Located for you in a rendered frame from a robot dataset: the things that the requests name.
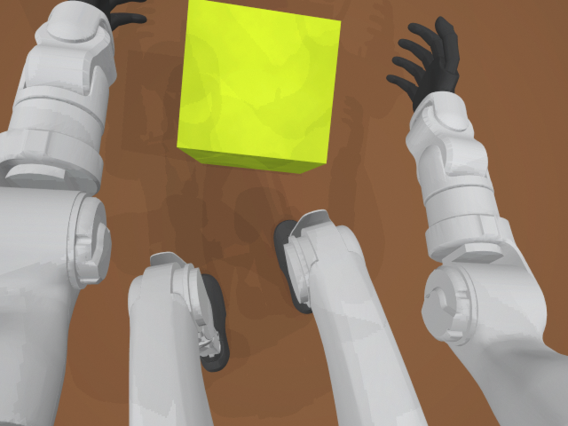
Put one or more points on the left robot upper arm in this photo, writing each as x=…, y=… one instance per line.
x=53, y=243

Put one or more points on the left robot forearm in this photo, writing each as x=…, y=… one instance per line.
x=60, y=109

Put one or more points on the right robot foot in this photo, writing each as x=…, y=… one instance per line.
x=280, y=237

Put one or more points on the robot left hand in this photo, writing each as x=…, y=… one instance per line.
x=118, y=18

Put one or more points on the right robot forearm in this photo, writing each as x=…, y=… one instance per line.
x=452, y=169

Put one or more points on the robot right thigh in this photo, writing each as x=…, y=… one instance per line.
x=370, y=382

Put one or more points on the robot right hand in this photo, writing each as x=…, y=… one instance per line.
x=441, y=68

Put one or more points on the carton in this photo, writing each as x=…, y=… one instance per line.
x=257, y=87

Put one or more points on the right robot upper arm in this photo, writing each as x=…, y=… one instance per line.
x=493, y=316

